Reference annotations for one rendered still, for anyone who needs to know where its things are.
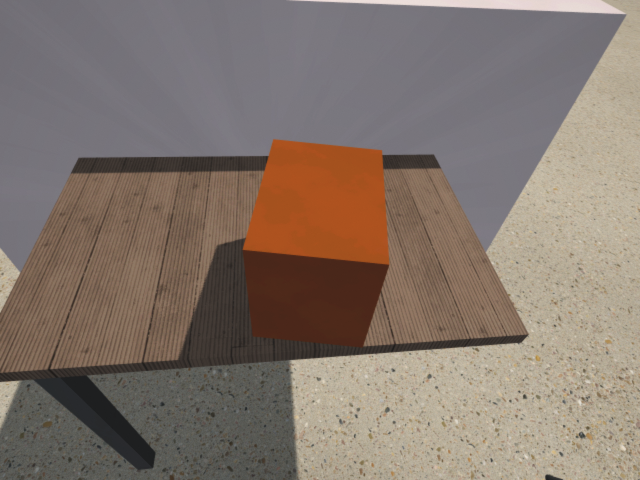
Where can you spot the carton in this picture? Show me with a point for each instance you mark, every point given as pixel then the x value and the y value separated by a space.
pixel 316 251

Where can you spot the table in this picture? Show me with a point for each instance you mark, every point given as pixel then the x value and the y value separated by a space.
pixel 140 267

